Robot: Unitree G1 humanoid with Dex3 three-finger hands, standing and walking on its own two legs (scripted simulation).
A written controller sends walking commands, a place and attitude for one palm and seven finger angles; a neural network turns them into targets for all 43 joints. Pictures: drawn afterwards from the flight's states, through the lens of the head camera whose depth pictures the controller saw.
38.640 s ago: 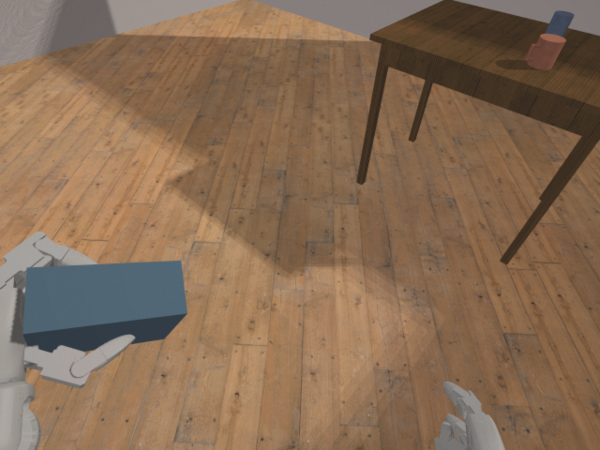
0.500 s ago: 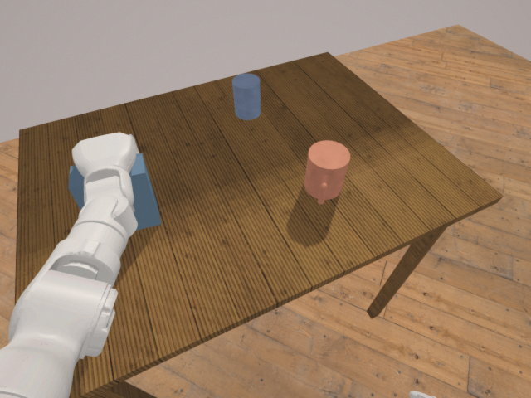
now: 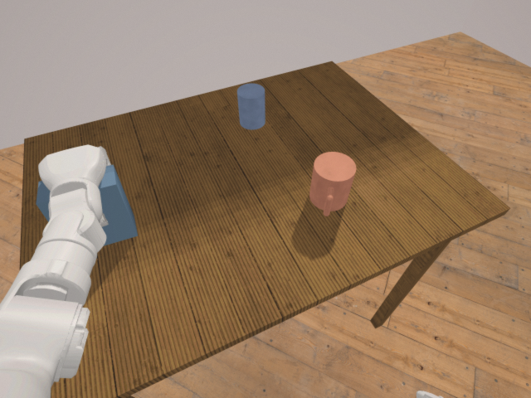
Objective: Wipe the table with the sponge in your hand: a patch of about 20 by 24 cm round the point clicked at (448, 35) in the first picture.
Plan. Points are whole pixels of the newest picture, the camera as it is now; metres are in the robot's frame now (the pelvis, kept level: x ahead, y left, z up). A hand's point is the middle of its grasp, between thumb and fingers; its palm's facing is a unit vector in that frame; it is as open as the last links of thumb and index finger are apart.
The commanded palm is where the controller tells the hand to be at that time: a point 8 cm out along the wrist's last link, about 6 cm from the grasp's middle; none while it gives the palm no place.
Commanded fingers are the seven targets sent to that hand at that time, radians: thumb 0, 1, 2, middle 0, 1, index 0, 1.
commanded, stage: slide back across to the first lane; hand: left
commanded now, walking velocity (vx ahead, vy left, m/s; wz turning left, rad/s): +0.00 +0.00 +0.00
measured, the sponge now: (96, 219) +0.40 +0.31 +0.02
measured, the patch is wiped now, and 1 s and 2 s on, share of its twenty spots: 1.00 1.00 1.00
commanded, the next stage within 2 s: wipe back along the first lane in 0.20 s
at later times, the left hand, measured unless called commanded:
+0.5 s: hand (67, 209) +0.39 +0.33 +0.07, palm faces -0.08 -0.02 -1.00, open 9.9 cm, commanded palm +0.36 +0.32 +0.12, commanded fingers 0.00 0.10 1.30 -1.20 -1.60 -1.20 -1.60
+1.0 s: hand (71, 235) +0.34 +0.30 +0.07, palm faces -0.01 -0.04 -1.00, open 9.9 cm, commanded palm +0.30 +0.29 +0.11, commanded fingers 0.00 0.10 1.30 -1.20 -1.60 -1.20 -1.60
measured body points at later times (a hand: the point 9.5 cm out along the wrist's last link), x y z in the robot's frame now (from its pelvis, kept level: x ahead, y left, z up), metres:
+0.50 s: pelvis +0.00 +0.01 +0.00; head +0.03 +0.00 +0.45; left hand +0.39 +0.33 +0.13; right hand +0.14 -0.25 -0.12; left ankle +0.00 +0.11 -0.74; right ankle -0.03 -0.11 -0.73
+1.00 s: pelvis -0.01 +0.01 +0.00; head +0.00 -0.01 +0.45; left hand +0.33 +0.30 +0.12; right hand +0.18 -0.23 -0.10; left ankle +0.00 +0.11 -0.74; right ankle -0.03 -0.11 -0.74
